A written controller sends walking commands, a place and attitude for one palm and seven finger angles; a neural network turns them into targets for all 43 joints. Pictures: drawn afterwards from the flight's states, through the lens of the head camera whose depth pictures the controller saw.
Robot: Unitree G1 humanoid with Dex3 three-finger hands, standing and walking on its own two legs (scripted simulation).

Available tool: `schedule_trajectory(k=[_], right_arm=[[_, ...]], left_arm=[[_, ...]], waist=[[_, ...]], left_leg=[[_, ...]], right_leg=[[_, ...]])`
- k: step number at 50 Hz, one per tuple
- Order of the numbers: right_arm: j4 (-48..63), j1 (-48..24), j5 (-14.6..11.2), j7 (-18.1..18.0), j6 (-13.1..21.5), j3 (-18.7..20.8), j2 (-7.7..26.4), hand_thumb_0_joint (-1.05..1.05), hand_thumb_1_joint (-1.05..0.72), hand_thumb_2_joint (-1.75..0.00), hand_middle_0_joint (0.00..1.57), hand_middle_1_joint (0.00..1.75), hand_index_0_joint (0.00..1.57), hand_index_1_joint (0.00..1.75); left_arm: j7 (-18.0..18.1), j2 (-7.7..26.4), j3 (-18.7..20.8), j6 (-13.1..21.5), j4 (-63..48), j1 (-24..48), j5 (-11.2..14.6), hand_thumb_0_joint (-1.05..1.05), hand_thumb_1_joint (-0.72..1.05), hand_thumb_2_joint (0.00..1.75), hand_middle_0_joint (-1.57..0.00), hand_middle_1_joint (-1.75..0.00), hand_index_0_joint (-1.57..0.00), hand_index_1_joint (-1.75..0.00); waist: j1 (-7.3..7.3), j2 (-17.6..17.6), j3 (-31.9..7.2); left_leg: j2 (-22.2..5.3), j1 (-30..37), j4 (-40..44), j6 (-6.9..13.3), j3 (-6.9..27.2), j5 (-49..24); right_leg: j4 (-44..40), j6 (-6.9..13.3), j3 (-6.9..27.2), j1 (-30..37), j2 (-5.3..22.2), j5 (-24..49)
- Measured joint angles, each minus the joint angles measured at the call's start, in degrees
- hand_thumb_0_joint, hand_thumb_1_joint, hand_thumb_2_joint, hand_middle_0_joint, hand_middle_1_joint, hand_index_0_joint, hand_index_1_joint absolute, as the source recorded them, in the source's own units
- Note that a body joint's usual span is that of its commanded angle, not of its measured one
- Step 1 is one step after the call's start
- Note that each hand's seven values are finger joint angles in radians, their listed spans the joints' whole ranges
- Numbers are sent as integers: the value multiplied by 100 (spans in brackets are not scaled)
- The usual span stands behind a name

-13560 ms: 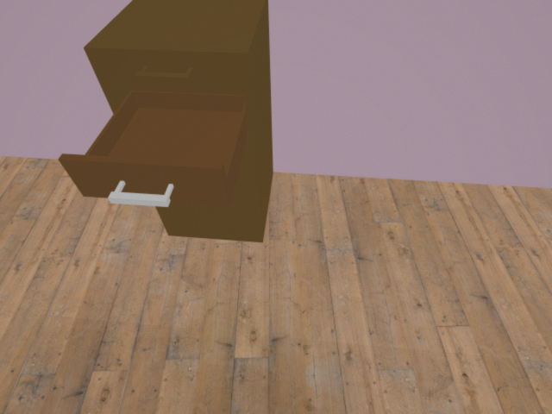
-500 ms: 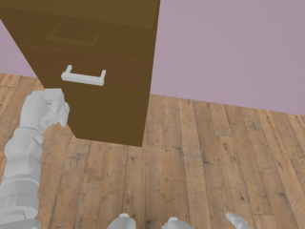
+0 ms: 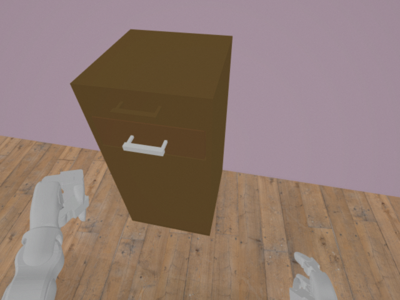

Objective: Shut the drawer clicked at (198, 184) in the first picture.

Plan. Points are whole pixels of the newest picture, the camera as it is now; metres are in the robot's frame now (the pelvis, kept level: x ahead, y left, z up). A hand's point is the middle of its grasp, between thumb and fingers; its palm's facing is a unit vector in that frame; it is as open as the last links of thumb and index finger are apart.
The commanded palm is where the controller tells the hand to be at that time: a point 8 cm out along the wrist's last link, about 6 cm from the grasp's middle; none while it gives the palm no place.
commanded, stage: draw the hand back to the body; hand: left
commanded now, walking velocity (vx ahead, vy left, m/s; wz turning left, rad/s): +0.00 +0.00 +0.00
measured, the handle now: (145, 144) +0.60 +0.23 -0.09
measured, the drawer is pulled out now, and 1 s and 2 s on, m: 0.00 0.00 0.00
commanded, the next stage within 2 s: step back with the hand held close in 0.50 s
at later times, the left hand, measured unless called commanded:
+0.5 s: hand (50, 236) +0.17 +0.22 +0.17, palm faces +0.39 -0.84 -0.38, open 3.2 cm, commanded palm +0.12 +0.26 +0.19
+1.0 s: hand (53, 237) +0.17 +0.22 +0.15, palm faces +0.25 -0.84 -0.48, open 3.3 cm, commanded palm +0.11 +0.27 +0.19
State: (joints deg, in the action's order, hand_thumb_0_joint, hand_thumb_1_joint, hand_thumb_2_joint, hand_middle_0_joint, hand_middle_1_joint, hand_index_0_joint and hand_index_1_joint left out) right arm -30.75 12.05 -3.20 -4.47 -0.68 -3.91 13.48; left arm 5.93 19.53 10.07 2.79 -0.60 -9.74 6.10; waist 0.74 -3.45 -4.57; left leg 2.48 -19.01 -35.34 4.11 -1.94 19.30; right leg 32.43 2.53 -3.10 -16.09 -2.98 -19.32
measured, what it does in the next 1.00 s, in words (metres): stands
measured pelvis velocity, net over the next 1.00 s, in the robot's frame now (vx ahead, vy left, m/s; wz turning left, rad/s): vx -0.02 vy -0.01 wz -0.02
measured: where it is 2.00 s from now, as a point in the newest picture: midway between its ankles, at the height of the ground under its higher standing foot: outside the picture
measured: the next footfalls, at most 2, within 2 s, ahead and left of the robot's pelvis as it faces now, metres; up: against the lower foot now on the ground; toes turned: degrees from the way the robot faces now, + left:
none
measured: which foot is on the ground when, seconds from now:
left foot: down 0.00-1.00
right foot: down 0.00-1.00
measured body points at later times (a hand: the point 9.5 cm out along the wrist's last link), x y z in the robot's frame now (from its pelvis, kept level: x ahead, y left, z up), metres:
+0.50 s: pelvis +0.00 -0.02 +0.01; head -0.03 -0.05 +0.46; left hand +0.14 +0.26 +0.19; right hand +0.19 -0.24 -0.07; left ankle -0.01 +0.07 -0.73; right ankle -0.03 -0.09 -0.73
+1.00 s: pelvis -0.02 -0.01 +0.01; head +0.00 -0.02 +0.46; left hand +0.15 +0.27 +0.18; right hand +0.13 -0.27 -0.08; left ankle -0.01 +0.07 -0.73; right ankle -0.03 -0.09 -0.73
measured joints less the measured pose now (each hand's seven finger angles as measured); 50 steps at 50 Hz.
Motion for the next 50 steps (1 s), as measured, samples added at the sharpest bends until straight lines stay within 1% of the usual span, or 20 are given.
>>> schedule_trajectory(k=[4,8,13,18,22,26,29,33,36,39,41,45,47,50], right_arm=[[-51,-41,35,60,101,25,14,1,-90,-90,20,30,20,30],[-89,-17,75,117,214,82,27,1,-90,-90,20,30,20,30],[-155,4,114,171,351,165,59,1,-91,-90,20,30,20,30],[-204,4,127,185,463,223,62,1,-91,-90,20,30,20,30],[-247,-28,136,161,498,248,38,1,-91,-90,20,30,20,30],[-286,-45,151,113,514,241,4,1,-91,-90,20,30,20,30],[-323,-1,169,87,577,229,-20,1,-91,-90,20,30,20,30],[-318,89,176,86,669,230,-8,1,-91,-90,20,30,20,30],[-298,54,220,156,587,259,5,1,-90,-90,20,30,20,30],[-289,-45,232,224,396,340,37,1,-90,-90,20,30,20,30],[-260,-89,217,245,277,414,85,1,-90,-90,20,30,20,30],[-205,-120,197,216,97,538,154,1,-91,-90,20,30,20,30],[-168,-98,191,185,36,568,147,1,-91,-90,20,30,20,30],[-118,-41,192,125,4,562,110,1,-91,-90,20,30,20,30]], left_arm=[[-27,-40,40,-34,-608,-581,24,2,90,90,-140,-160,-140,-160],[-65,1,154,-28,-1344,-1204,29,2,90,90,-140,-160,-140,-160],[-61,96,423,67,-2162,-1830,39,2,89,90,-140,-160,-140,-159],[-59,123,641,221,-2715,-2307,47,1,89,90,-140,-160,-141,-160],[-61,34,656,355,-2663,-2360,35,1,89,90,-140,-160,-141,-160],[-53,-94,583,333,-2342,-2173,16,1,89,90,-140,-160,-141,-160],[-32,-117,523,302,-2292,-2132,-4,1,89,90,-140,-160,-141,-160],[-26,-56,513,382,-2464,-2150,-39,2,89,90,-140,-160,-141,-160],[-30,124,878,767,-2507,-2061,-117,2,89,90,-140,-160,-141,-159],[-17,164,1118,991,-2421,-2062,-146,1,89,90,-140,-160,-141,-159],[-30,113,1095,1014,-2337,-2146,-154,1,89,90,-140,-160,-141,-160],[-68,37,868,911,-2343,-2427,-193,1,89,90,-140,-160,-141,-160],[-64,78,801,868,-2466,-2567,-210,1,89,90,-140,-160,-141,-159],[-14,244,840,860,-2742,-2693,-223,1,89,90,-140,-160,-141,-159]], waist=[[6,-46,89],[40,-46,141],[122,-80,186],[197,-146,196],[222,-183,260],[224,-168,371],[217,-128,397],[181,-120,388],[90,-131,377],[-19,-121,406],[-86,-123,429],[-177,-88,497],[-193,-22,533],[-181,98,567]], left_leg=[[1,410,345,-23,-21,-116],[-5,703,602,-53,-18,-209],[-24,913,766,-90,10,-282],[-52,1005,810,-118,30,-315],[-65,1024,794,-137,64,-340],[-90,998,775,-162,96,-375],[-115,1004,789,-181,89,-389],[-133,1042,815,-194,72,-385],[-180,899,764,-196,79,-382],[-187,777,804,-184,24,-433],[-161,713,865,-155,-30,-490],[-94,590,941,-89,-113,-587],[-68,520,938,-63,-129,-620],[-37,408,895,-32,-122,-659]], right_leg=[[-315,16,44,386,-10,111],[-554,41,58,668,-24,196],[-746,75,42,895,-50,276],[-828,105,26,1005,-80,325],[-832,127,-11,1041,-94,348],[-844,157,-45,1035,-119,387],[-876,179,-37,1043,-144,415],[-917,190,-15,1083,-163,428],[-1010,186,-19,1002,-209,504],[-1034,156,33,855,-210,579],[-1002,118,80,738,-178,603],[-903,53,149,523,-104,624],[-849,32,158,430,-75,632],[-776,7,141,313,-41,648]])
